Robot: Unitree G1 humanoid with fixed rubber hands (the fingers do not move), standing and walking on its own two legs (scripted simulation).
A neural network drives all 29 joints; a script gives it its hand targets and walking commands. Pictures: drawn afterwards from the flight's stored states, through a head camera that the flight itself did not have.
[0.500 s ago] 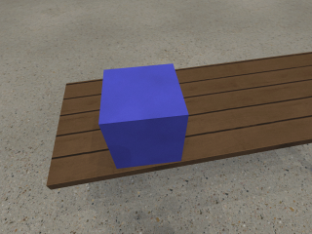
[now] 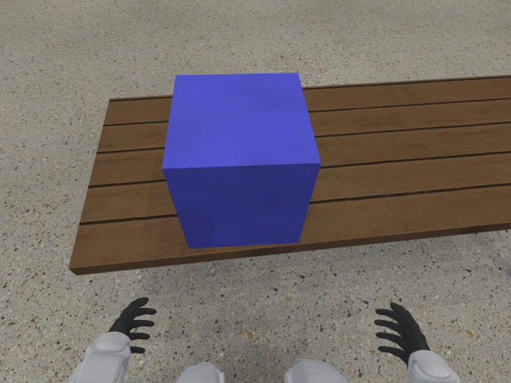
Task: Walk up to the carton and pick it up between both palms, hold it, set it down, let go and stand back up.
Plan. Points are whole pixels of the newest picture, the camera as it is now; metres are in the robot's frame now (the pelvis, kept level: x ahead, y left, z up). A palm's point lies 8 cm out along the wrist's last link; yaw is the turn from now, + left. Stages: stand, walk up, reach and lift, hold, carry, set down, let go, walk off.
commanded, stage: reach and lift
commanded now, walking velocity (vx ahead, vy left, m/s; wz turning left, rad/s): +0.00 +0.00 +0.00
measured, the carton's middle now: (241, 164) +0.51 +0.03 -0.01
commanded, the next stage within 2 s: none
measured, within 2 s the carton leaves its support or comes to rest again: neither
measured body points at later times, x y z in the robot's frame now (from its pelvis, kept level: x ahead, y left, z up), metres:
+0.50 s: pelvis +0.02 -0.01 +0.03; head +0.04 +0.00 +0.48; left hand +0.21 +0.24 -0.06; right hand +0.16 -0.23 -0.08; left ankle +0.03 +0.11 -0.71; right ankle +0.03 -0.11 -0.71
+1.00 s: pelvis +0.03 +0.00 +0.03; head +0.04 +0.01 +0.48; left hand +0.21 +0.25 -0.05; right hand +0.20 -0.21 -0.06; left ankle +0.03 +0.11 -0.71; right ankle +0.04 -0.11 -0.71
